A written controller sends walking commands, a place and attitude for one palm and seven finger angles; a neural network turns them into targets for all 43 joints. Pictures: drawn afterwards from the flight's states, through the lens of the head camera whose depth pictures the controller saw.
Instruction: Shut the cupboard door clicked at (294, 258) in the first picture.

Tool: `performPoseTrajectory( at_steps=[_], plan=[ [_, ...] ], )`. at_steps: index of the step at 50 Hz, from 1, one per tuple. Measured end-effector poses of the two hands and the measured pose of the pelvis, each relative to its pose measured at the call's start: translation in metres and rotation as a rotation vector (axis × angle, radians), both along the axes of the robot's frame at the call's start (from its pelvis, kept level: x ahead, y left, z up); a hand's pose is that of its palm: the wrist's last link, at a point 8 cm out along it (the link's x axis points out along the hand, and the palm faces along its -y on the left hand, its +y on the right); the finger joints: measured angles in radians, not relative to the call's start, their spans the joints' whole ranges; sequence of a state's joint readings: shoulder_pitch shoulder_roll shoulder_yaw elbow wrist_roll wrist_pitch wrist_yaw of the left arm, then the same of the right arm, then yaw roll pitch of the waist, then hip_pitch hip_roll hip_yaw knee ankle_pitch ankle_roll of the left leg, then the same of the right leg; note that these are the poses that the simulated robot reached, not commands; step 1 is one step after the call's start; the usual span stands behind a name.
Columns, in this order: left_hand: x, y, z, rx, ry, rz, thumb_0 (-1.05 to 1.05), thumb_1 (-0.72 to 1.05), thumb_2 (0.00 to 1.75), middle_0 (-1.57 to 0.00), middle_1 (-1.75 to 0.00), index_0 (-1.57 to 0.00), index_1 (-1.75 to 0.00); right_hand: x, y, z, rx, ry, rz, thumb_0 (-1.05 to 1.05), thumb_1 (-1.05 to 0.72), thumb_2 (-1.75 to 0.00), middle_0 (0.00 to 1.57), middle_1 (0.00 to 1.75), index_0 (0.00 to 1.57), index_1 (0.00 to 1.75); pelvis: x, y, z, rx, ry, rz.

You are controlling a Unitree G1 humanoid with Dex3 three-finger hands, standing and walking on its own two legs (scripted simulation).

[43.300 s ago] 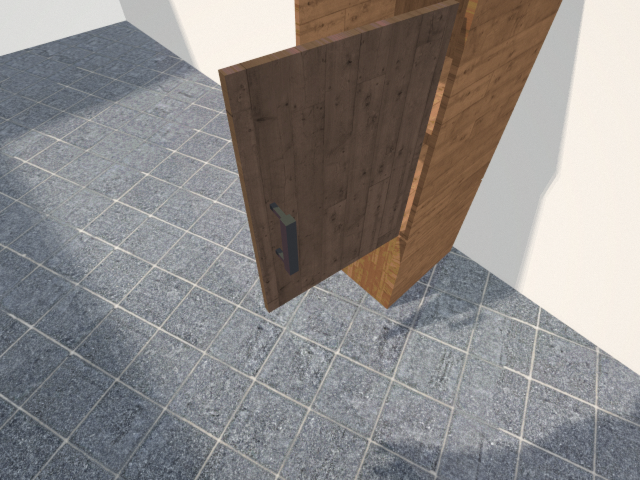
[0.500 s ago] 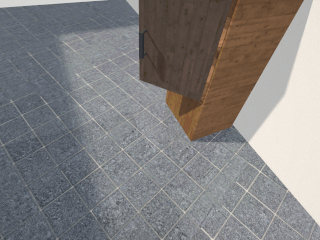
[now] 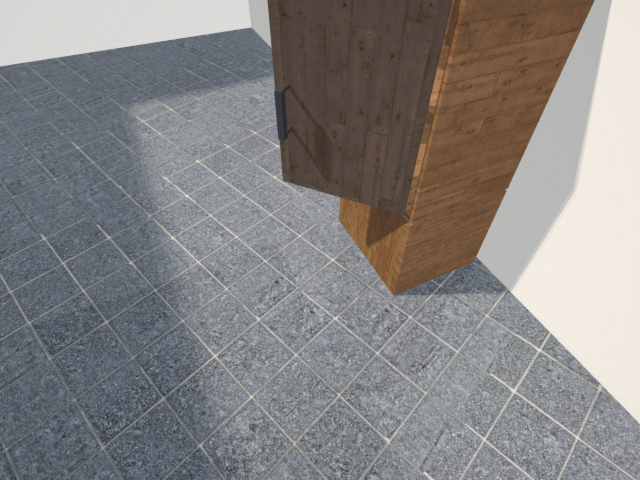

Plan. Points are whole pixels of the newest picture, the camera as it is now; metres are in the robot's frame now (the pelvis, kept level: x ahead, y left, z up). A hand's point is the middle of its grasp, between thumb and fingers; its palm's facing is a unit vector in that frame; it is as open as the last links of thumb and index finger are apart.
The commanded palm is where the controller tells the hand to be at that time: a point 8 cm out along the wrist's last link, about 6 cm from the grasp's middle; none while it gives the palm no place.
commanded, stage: let the arm hang, fingers relaxed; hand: left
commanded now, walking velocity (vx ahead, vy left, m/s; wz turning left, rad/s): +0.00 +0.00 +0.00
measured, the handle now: (284, 112) +1.04 +0.15 -0.07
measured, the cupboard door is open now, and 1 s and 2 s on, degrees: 41 41 41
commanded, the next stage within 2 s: look to check the result in 0.22 s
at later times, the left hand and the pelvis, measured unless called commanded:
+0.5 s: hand out of the picture +0.07 +0.22 -0.16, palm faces +0.00 -0.96 -0.29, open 7.4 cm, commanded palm none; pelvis +0.03 +0.00 +0.00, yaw +0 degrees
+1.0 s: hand out of the picture +0.10 +0.21 -0.16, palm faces +0.01 -0.96 -0.29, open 7.4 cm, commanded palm none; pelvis +0.05 -0.01 +0.01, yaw +1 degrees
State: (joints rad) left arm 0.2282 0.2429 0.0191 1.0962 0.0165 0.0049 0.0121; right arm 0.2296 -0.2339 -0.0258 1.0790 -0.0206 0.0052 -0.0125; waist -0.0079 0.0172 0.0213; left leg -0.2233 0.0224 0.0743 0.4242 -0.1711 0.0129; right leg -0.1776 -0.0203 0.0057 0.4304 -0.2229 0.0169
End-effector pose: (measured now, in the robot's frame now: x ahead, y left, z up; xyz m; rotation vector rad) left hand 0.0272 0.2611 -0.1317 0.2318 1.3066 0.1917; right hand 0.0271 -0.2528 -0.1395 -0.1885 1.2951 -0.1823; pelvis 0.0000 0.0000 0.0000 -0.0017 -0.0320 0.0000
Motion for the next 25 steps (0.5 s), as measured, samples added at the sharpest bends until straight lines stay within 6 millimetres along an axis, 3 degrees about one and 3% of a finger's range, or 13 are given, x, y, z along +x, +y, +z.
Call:
performPoseTrajectory(
  at_steps=[10, 25],
  plan=[
    [0.036, -0.007, 0.0, -0.022, -0.048, -0.028, 0.01, 0.91, 0.9, -0.21, -0.3, -0.2, -0.3, 0.027, -0.016, 0.011, -0.044, -0.028, 0.012, 0.0, -0.91, -0.89, 0.2, 0.3, 0.2, 0.3, 0.011, -0.003, 0.002, 0.0, 0.004, 0.001],
    [0.041, 0.007, 0.005, 0.016, -0.001, -0.014, 0.01, 0.91, 0.9, -0.21, -0.3, -0.2, -0.3, 0.051, -0.026, 0.014, -0.06, -0.012, 0.032, 0.01, -0.91, -0.89, 0.2, 0.3, 0.2, 0.3, 0.027, -0.005, 0.005, 0.0, 0.008, 0.007]
  ],
)
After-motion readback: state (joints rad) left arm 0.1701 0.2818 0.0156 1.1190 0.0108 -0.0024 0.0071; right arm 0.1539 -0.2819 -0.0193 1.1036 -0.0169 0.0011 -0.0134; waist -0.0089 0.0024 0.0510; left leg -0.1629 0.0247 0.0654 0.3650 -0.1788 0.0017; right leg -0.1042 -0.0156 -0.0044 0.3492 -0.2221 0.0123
